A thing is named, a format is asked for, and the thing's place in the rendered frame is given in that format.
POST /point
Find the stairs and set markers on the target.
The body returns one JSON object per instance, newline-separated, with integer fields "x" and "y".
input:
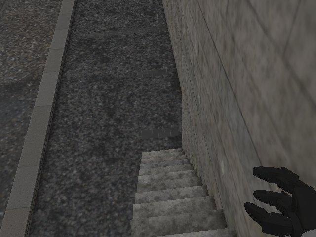
{"x": 171, "y": 200}

